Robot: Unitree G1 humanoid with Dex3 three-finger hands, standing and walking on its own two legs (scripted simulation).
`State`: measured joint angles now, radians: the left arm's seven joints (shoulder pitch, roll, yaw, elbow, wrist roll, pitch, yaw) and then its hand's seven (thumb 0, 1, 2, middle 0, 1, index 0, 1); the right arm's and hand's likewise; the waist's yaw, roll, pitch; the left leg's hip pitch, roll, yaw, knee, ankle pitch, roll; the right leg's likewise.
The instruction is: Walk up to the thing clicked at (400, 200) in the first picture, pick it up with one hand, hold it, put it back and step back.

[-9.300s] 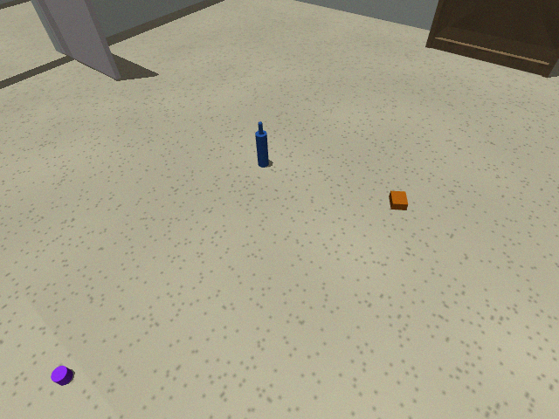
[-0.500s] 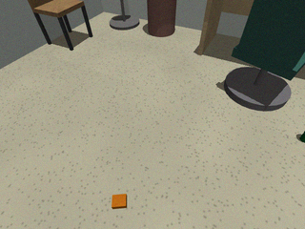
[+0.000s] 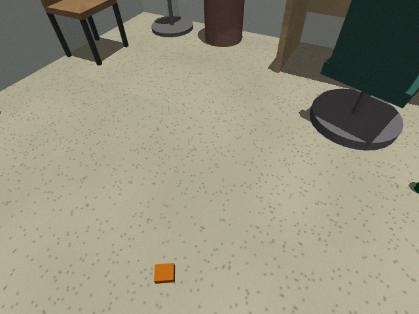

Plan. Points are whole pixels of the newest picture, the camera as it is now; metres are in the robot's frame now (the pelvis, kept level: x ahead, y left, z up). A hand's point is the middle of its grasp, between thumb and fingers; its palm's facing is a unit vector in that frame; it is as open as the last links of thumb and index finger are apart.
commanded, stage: rise first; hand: left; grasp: from above
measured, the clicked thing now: (164, 273) +0.42 +0.25 -0.76
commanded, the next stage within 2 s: none
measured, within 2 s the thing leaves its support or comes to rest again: neither
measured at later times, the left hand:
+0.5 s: hand out of the picture +0.12 +0.26 -0.21, palm faces -0.10 -0.90 -0.43, open 13.6 cm
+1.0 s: hand out of the picture +0.14 +0.28 -0.30, palm faces -0.31 -0.75 -0.58, open 14.2 cm
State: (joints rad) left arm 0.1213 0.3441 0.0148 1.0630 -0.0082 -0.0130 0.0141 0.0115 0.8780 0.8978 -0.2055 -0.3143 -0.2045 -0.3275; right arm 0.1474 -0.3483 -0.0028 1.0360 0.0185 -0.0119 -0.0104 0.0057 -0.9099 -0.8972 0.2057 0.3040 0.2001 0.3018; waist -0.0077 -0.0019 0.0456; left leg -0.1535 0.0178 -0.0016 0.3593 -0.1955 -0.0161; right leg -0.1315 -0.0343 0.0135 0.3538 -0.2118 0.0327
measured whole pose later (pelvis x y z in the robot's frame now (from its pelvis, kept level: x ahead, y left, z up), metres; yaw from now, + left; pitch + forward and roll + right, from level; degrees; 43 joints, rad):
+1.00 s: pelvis -0.03 +0.00 -0.16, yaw +0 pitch +26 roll -2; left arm 0.13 0.41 0.16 0.54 0.41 0.08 -0.01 0.00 -0.55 0.97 -0.11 -1.02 -0.10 -1.04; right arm 0.14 -0.27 -0.04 0.56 -0.01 -0.17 0.02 0.01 -0.91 -0.90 0.21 0.30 0.20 0.30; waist -0.03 0.00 -0.17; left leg -1.28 0.02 -0.06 1.45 -0.62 -0.03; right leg -1.24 -0.01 -0.01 1.42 -0.64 0.03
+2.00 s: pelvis -0.10 +0.01 -0.43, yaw -6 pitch +33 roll -8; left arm -0.77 0.78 0.17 1.29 1.28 -0.36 0.33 0.00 -0.27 0.80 -0.31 -0.74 -0.30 -0.75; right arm 0.10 -0.27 -0.01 0.76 -0.13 0.01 0.12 0.00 -0.90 -0.89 0.21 0.30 0.20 0.30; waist -0.13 -0.03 -0.07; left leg -2.26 -0.01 -0.16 2.35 -0.67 -0.04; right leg -2.16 0.03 -0.03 2.28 -0.69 0.06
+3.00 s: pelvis -0.09 +0.00 -0.46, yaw -8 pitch +33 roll -9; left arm -0.91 0.84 0.15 1.48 1.30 -0.32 0.43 0.00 -0.31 0.81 -0.27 -0.84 -0.27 -0.85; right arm 0.07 -0.27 0.07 0.77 -0.19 -0.02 0.14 0.00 -0.90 -0.89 0.21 0.30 0.20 0.30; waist -0.20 -0.06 -0.02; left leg -2.34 -0.01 -0.19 2.46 -0.69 -0.05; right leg -2.25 0.04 -0.05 2.37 -0.71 0.06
